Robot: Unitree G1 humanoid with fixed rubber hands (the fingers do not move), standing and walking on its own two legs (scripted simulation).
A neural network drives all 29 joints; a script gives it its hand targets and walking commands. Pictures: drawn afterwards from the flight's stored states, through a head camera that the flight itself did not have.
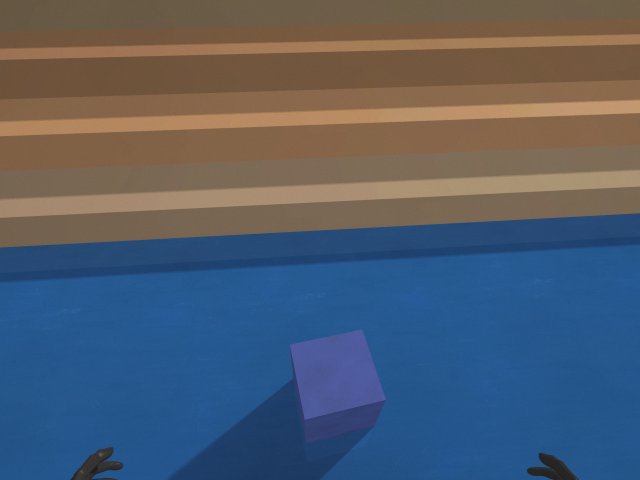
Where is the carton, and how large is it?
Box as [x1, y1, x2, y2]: [290, 330, 385, 443]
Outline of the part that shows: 362,330 347,332 290,345 293,379 306,443 371,427 374,425 385,399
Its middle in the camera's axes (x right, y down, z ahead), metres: +0.04 +0.43 +1.12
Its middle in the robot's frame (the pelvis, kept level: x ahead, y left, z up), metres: +0.45 -0.04 -0.66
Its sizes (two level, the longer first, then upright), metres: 0.210 0.200 0.250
